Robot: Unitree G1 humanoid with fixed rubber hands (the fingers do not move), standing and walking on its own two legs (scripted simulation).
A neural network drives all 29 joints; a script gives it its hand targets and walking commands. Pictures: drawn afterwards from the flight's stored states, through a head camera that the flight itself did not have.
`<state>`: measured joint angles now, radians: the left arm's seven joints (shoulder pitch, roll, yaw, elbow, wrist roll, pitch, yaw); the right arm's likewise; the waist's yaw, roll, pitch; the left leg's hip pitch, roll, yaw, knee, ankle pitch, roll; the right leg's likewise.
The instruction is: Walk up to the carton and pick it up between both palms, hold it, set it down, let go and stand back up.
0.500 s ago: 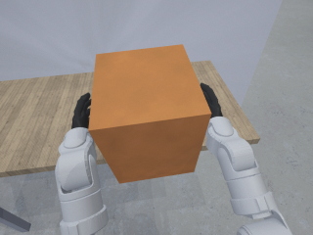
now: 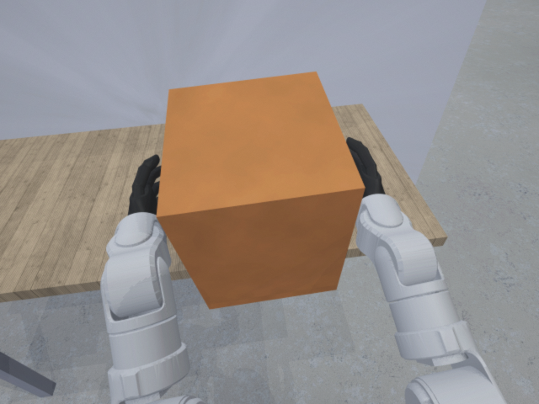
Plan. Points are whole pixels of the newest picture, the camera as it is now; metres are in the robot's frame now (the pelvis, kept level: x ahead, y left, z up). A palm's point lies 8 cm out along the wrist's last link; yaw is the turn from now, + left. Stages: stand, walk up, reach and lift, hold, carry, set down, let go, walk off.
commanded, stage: hold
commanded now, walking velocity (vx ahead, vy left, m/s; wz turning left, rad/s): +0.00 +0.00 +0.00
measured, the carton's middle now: (259, 197) +0.38 -0.01 +0.14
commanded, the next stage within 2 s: none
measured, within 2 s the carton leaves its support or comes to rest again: neither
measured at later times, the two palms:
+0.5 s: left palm (144, 218) +0.34 +0.14 +0.17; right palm (361, 193) +0.35 -0.15 +0.15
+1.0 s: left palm (144, 215) +0.35 +0.14 +0.17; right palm (361, 193) +0.35 -0.15 +0.15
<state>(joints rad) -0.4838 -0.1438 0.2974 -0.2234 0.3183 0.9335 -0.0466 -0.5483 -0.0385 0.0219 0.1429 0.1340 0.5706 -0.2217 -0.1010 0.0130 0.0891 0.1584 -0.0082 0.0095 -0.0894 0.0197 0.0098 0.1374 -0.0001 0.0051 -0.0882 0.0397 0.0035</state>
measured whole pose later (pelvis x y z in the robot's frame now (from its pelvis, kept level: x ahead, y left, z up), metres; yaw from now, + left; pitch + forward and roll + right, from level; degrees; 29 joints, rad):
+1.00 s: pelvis +0.00 +0.00 +0.00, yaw +0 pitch -4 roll +0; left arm -0.48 -0.14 0.29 -0.23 0.32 0.94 -0.05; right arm -0.54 -0.03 0.02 0.14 0.13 0.57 -0.22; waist -0.09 0.01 0.08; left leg 0.15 -0.01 0.01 -0.09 0.02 0.01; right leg 0.13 0.00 0.01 -0.09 0.04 0.00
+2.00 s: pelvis +0.00 +0.00 +0.00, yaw +0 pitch -5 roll +0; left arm -0.47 -0.14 0.29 -0.24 0.31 0.94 -0.05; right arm -0.53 -0.04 0.04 0.14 0.15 0.57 -0.23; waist -0.10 0.01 0.09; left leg 0.17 -0.01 0.01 -0.09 0.02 0.01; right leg 0.15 0.00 0.00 -0.09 0.04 0.00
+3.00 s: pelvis +0.00 +0.00 +0.00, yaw +0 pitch -5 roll +0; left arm -0.49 -0.14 0.30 -0.21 0.32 0.94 -0.05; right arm -0.54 -0.03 0.02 0.15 0.13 0.57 -0.22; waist -0.10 0.01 0.08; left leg 0.15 -0.01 0.01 -0.09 0.02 0.01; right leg 0.13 0.00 0.00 -0.09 0.04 0.00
